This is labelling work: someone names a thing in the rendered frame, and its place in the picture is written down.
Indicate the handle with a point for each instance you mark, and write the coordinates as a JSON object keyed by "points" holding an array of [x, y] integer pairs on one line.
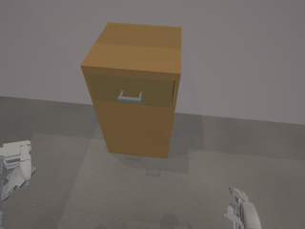
{"points": [[122, 98]]}

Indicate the drawer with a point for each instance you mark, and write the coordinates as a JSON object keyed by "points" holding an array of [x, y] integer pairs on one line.
{"points": [[155, 92]]}

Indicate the robot left hand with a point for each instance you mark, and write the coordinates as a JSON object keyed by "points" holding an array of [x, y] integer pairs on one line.
{"points": [[16, 157]]}

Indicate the cabinet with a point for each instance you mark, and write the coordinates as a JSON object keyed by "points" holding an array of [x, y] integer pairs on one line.
{"points": [[136, 50]]}

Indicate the robot right hand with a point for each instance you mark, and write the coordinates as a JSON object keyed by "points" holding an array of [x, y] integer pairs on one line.
{"points": [[243, 216]]}

